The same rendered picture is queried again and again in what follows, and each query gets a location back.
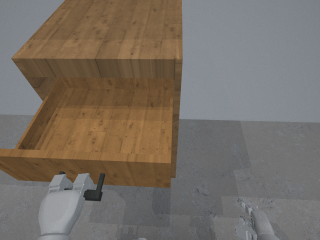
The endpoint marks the left robot hand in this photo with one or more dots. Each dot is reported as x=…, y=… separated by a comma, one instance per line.
x=60, y=209

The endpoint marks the drawer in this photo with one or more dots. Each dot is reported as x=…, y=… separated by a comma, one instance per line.
x=120, y=127

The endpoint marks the right robot hand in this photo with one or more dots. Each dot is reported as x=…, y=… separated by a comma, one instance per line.
x=250, y=229

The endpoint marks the cabinet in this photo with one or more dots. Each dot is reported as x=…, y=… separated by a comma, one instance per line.
x=108, y=39

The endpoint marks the handle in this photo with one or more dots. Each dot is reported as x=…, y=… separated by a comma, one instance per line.
x=89, y=194

